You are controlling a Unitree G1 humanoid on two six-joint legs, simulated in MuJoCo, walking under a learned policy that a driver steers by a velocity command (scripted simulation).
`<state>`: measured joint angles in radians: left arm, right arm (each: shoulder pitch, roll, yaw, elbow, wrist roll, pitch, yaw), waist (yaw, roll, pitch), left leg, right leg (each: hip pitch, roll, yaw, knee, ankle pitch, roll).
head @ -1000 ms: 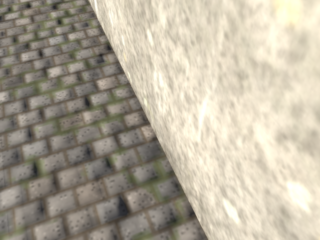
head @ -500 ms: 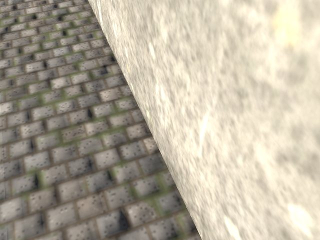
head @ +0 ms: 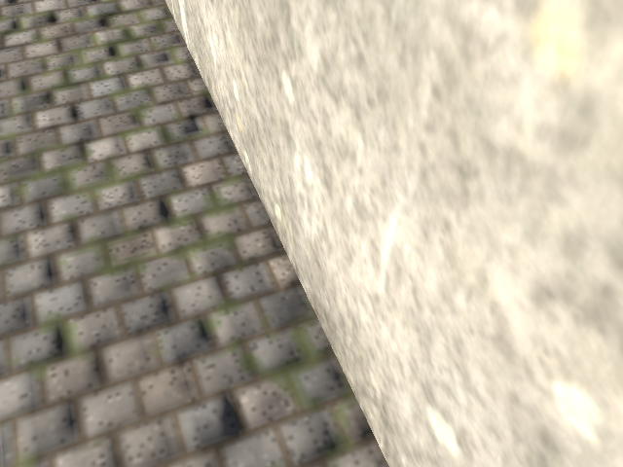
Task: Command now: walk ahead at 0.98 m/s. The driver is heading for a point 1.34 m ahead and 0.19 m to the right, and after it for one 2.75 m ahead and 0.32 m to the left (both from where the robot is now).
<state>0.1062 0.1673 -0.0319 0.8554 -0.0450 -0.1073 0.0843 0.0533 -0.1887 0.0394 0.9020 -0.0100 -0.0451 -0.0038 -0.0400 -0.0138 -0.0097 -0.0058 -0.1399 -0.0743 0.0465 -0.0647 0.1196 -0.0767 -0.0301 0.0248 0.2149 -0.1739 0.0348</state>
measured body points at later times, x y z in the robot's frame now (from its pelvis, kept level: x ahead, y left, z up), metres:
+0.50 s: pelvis +0.00 +0.01 +0.00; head +0.02 +0.01 +0.45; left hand +0.18 +0.23 -0.11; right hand +0.15 -0.22 -0.12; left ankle -0.04 +0.04 -0.75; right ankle -0.04 -0.14 -0.75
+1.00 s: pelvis +0.01 +0.01 +0.00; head +0.03 +0.01 +0.45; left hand +0.17 +0.24 -0.11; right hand +0.16 -0.22 -0.12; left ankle -0.04 +0.05 -0.75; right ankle -0.04 -0.14 -0.75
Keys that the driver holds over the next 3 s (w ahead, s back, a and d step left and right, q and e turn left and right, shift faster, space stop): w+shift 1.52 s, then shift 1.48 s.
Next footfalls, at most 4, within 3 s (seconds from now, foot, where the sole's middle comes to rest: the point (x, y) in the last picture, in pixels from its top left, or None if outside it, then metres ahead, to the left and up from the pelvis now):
none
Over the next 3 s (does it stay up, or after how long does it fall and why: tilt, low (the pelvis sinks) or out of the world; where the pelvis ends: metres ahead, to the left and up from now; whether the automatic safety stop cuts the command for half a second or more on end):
stays up -0.03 -0.01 -0.01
